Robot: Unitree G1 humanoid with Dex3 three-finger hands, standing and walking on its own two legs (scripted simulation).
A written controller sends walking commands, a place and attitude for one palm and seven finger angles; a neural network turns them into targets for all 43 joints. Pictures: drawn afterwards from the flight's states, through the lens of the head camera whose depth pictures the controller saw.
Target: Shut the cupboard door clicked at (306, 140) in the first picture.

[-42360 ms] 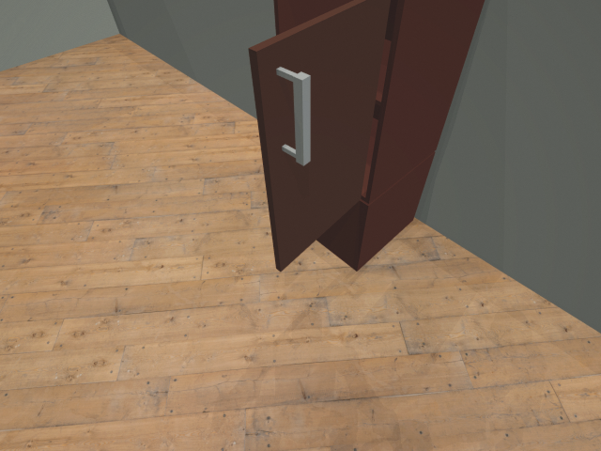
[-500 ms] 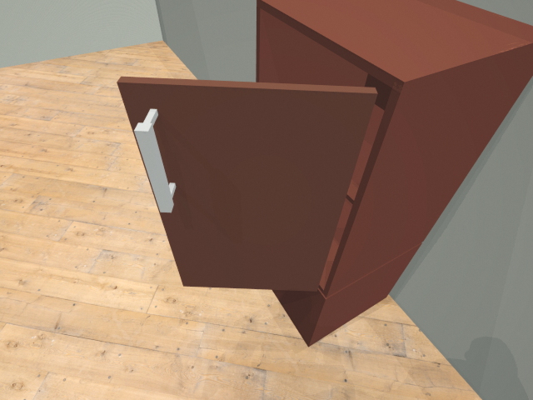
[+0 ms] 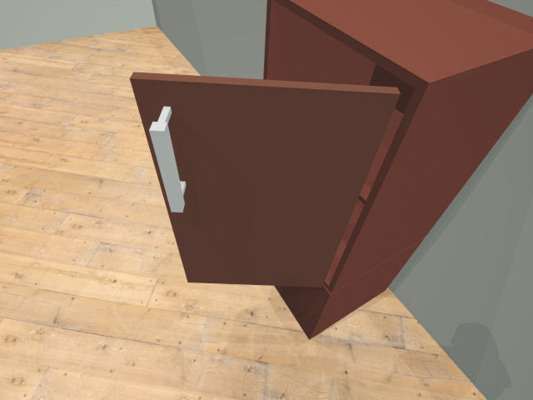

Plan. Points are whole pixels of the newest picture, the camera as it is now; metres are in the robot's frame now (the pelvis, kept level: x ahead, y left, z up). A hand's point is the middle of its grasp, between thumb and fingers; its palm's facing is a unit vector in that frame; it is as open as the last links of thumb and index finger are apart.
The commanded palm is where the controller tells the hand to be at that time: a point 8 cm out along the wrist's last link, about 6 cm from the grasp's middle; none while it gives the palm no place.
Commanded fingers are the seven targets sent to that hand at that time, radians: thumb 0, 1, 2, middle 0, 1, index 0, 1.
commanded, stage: come to a stop and stand still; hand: left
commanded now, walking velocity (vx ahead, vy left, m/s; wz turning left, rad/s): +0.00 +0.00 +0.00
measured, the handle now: (172, 163) +0.43 +0.19 +0.12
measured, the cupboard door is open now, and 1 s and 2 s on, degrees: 58 58 58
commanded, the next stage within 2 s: look again from close up in 0.50 s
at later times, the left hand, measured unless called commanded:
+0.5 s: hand out of the picture +0.01 +0.18 -0.18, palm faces +0.02 -0.98 -0.17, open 7.4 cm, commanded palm none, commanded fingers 0.00 0.90 0.90 -0.20 -0.30 -0.20 -0.30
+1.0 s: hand out of the picture +0.00 +0.15 -0.18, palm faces +0.02 -0.99 -0.14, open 7.4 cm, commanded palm none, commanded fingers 0.00 0.90 0.90 -0.20 -0.30 -0.20 -0.30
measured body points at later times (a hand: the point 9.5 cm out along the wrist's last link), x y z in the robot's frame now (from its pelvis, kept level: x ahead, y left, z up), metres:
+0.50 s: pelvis +0.02 +0.02 +0.00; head +0.03 +0.04 +0.45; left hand +0.01 +0.23 -0.17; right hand +0.02 -0.20 -0.15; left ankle +0.01 +0.03 -0.74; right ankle +0.03 -0.13 -0.74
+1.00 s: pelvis +0.02 +0.01 +0.00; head +0.04 +0.02 +0.45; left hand +0.00 +0.21 -0.17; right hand +0.01 -0.20 -0.15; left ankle +0.01 +0.03 -0.74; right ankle +0.03 -0.13 -0.74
